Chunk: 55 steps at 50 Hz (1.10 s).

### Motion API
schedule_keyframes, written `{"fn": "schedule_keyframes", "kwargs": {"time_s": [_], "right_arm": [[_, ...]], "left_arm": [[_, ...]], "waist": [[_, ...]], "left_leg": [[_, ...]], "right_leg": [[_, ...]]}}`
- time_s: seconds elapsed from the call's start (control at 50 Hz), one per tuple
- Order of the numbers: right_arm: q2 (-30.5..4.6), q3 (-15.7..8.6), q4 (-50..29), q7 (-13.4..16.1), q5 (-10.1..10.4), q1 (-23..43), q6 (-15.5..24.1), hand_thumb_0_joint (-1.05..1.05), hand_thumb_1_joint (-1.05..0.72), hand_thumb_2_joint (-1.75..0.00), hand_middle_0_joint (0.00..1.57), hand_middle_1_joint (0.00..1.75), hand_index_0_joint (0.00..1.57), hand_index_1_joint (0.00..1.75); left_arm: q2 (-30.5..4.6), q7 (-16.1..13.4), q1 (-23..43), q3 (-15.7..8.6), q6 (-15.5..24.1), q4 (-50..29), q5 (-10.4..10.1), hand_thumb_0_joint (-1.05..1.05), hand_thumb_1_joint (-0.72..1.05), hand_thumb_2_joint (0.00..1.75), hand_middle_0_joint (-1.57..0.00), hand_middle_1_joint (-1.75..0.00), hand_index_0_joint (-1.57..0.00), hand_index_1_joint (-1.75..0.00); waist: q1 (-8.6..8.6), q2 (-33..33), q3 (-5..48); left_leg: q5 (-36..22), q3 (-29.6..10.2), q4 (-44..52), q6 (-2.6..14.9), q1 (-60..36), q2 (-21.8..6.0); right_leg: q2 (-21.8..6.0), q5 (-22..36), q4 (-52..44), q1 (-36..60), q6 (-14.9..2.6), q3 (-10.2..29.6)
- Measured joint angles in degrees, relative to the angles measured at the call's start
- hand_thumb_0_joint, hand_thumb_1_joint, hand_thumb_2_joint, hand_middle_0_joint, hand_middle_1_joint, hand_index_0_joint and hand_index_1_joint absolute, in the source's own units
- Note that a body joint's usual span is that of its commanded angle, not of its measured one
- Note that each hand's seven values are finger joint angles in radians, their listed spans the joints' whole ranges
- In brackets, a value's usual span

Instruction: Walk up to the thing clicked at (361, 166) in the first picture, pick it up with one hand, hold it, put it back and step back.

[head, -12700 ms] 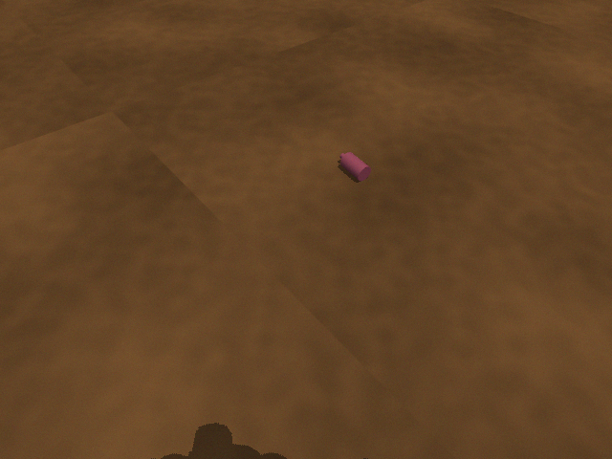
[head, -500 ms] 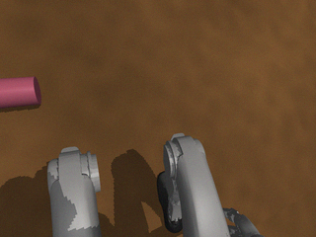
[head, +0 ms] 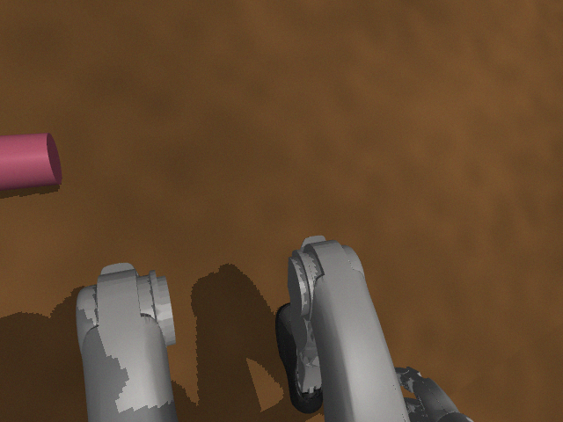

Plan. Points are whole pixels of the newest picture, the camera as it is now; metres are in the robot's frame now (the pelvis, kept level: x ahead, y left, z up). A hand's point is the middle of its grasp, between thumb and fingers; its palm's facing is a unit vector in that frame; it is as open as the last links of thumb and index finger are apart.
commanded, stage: rise first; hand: left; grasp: from above
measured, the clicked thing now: out of the picture +0.48 +0.38 -0.28
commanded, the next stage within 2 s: approach in 1.14 s
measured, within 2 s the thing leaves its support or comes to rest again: neither
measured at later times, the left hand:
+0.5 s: hand out of the picture +0.43 +0.39 -0.17, palm faces -0.43 -0.12 -0.89, open 13.8 cm
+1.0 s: hand out of the picture +0.43 +0.40 -0.15, palm faces -0.44 -0.11 -0.89, open 13.6 cm
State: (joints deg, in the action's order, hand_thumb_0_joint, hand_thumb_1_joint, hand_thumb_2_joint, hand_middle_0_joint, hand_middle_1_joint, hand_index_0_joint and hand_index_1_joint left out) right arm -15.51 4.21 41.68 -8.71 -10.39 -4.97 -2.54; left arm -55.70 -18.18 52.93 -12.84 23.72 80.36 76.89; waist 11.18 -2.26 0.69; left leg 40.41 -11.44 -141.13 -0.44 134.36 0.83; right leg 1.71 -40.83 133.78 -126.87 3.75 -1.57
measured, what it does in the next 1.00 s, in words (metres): stands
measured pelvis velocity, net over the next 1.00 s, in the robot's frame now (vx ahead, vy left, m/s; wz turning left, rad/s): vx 0.00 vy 0.00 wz -0.01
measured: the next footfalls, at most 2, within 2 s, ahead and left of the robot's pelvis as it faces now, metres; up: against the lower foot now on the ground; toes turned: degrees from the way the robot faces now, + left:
none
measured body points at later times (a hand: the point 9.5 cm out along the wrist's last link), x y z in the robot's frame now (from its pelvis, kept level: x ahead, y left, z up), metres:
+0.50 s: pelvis +0.00 +0.00 -0.01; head +0.24 +0.12 +0.36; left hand +0.45 +0.40 -0.12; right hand +0.07 -0.27 -0.10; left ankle +0.07 +0.12 -0.29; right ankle +0.10 -0.15 -0.29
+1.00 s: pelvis +0.00 +0.00 +0.00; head +0.23 +0.12 +0.37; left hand +0.45 +0.40 -0.10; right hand +0.08 -0.27 -0.09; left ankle +0.07 +0.12 -0.29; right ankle +0.10 -0.15 -0.29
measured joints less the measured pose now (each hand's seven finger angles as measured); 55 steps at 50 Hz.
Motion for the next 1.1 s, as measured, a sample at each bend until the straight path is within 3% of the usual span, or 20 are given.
{"fn": "schedule_keyframes", "kwargs": {"time_s": [0.5, 1.1], "right_arm": [[0.25, 1.72, -0.45, -0.51, -0.09, -1.30, 0.70, 0.00, -0.91, -0.90, 0.20, 0.30, 0.20, 0.30], [-0.14, 1.71, -1.31, -0.44, 1.01, -1.44, 0.77, 0.00, -0.91, -0.90, 0.20, 0.30, 0.20, 0.30]], "left_arm": [[-1.58, -1.34, 2.43, 0.23, -0.95, 3.48, 1.46, -0.01, -0.50, 1.00, -0.13, -1.01, -0.13, -1.01], [-1.20, 1.43, 2.37, 2.06, -1.29, 1.97, -0.04, 0.00, -0.46, 0.97, -0.17, -0.98, -0.17, -0.99]], "waist": [[1.88, -0.21, -0.53], [1.72, 0.12, 0.09]], "left_leg": [[-0.51, -0.50, -1.34, 0.24, 1.42, 0.24], [-1.10, -0.14, -0.20, 0.65, 0.43, 0.19]], "right_leg": [[0.20, 0.45, 0.78, -0.91, 0.03, -0.36], [0.02, 0.99, -0.43, 0.21, 0.01, -0.29]]}}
